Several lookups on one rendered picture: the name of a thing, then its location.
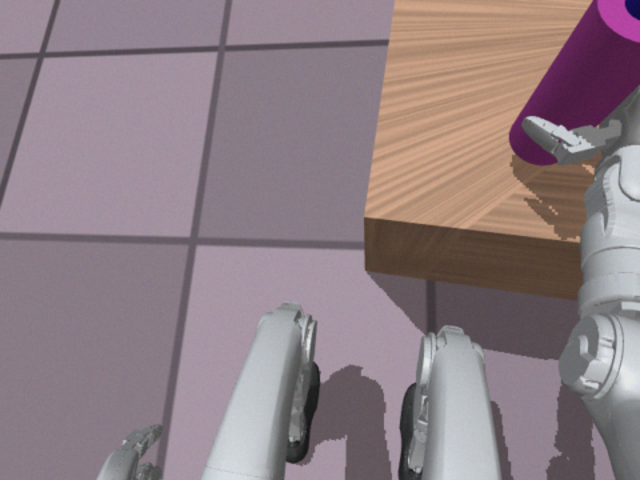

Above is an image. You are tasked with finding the left robot foot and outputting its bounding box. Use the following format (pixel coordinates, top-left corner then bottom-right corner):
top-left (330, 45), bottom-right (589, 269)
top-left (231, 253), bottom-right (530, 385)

top-left (286, 361), bottom-right (320, 463)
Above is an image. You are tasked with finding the left robot hand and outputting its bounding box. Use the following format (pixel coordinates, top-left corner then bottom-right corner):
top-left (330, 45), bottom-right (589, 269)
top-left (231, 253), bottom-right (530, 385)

top-left (96, 425), bottom-right (163, 480)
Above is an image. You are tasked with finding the right robot foot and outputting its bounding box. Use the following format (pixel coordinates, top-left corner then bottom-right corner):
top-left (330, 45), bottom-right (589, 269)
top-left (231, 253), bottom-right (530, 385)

top-left (398, 383), bottom-right (422, 480)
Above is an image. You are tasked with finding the right robot hand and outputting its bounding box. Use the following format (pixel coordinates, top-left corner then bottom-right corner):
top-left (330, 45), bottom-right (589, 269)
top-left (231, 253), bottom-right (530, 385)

top-left (521, 85), bottom-right (640, 166)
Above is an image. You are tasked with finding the right robot arm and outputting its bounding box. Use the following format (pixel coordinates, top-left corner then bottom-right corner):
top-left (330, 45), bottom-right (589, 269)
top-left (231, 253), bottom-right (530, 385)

top-left (559, 145), bottom-right (640, 480)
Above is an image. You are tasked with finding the bottle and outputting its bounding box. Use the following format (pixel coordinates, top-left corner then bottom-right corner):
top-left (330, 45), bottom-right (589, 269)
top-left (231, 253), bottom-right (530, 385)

top-left (509, 0), bottom-right (640, 166)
